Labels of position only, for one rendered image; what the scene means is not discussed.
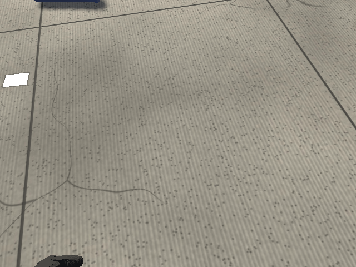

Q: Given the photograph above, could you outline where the robot left hand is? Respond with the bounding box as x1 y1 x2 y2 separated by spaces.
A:
35 255 83 267

